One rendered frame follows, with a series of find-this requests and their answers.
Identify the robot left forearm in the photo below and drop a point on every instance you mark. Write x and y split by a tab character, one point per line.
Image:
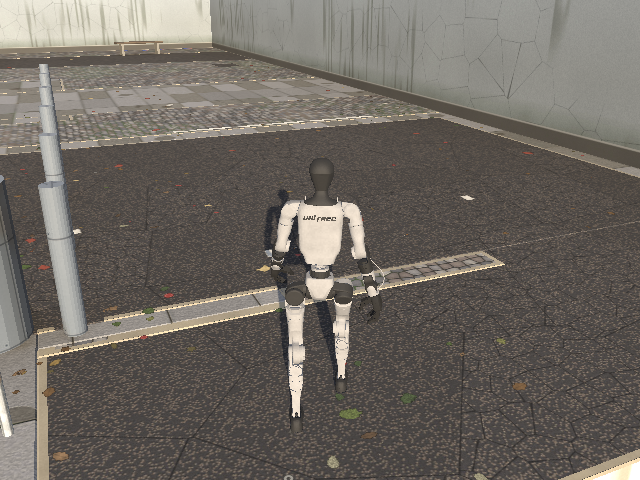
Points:
277	258

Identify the robot right forearm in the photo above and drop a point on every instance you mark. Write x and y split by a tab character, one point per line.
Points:
367	273

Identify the robot right hand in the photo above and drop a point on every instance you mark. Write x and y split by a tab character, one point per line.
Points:
376	301

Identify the robot left hand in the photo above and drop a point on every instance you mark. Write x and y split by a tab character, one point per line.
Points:
284	269

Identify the robot left upper arm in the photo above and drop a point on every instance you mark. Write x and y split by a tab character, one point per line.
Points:
289	211

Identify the robot right upper arm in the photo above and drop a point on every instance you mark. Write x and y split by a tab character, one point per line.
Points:
353	213

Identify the left robot thigh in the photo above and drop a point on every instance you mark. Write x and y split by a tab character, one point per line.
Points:
295	307

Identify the right robot shin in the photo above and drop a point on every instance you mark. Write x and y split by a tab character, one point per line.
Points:
341	351

